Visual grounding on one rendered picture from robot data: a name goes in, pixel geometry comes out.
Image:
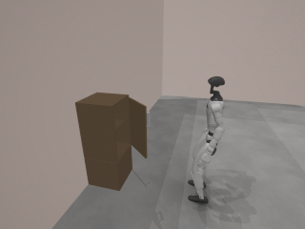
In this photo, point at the left robot shin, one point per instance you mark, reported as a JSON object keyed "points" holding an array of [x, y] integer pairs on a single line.
{"points": [[198, 183]]}

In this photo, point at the humanoid robot torso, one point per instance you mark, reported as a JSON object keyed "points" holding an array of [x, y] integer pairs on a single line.
{"points": [[211, 124]]}

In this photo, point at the robot left hand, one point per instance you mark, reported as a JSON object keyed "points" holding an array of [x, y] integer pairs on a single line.
{"points": [[205, 158]]}

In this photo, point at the cupboard door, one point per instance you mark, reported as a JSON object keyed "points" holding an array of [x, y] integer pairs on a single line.
{"points": [[138, 126]]}

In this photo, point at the handle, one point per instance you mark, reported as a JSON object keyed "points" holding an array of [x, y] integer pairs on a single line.
{"points": [[148, 119]]}

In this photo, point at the robot left forearm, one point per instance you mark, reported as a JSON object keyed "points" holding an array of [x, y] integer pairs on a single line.
{"points": [[216, 137]]}

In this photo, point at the robot right hand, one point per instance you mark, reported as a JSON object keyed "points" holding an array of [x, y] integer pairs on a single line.
{"points": [[205, 130]]}

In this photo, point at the robot left upper arm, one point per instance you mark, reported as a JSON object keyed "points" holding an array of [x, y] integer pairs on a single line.
{"points": [[217, 115]]}

